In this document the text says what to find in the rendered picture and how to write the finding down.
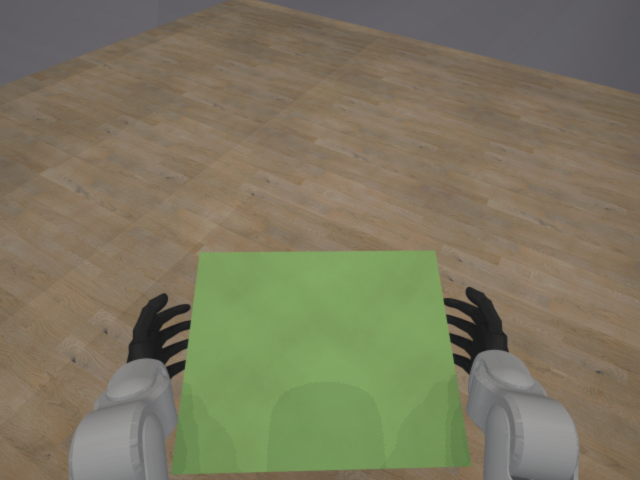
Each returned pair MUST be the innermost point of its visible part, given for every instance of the robot right forearm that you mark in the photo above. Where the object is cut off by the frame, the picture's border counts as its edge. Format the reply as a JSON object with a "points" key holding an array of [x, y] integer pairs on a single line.
{"points": [[528, 436]]}

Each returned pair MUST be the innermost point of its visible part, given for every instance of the robot left hand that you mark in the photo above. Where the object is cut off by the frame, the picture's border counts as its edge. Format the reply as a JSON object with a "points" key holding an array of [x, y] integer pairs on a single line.
{"points": [[148, 340]]}

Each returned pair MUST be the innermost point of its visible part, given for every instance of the robot left forearm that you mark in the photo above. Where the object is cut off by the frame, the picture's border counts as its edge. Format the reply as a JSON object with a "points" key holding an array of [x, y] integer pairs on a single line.
{"points": [[124, 437]]}

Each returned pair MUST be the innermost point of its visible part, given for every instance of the carton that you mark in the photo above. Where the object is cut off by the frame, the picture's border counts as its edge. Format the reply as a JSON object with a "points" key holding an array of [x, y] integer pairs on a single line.
{"points": [[322, 360]]}

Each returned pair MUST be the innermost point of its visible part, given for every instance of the robot right hand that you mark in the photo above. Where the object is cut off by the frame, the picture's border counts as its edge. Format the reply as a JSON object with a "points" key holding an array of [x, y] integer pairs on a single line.
{"points": [[487, 334]]}

